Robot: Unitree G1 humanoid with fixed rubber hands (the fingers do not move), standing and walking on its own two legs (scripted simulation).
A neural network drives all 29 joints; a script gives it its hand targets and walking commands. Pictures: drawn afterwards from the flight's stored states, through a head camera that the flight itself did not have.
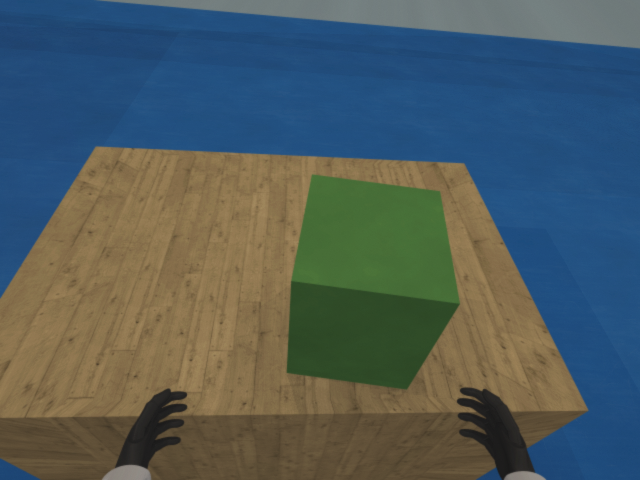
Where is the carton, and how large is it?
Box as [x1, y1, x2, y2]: [287, 174, 459, 389]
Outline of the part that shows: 312,174 291,279 287,372 406,389 459,304 439,191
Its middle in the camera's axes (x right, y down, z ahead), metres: +0.07 +0.07 +0.62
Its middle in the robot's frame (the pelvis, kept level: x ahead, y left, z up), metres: +0.41 -0.04 -0.02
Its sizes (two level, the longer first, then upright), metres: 0.210 0.200 0.250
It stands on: a pedestal, 0.64 m high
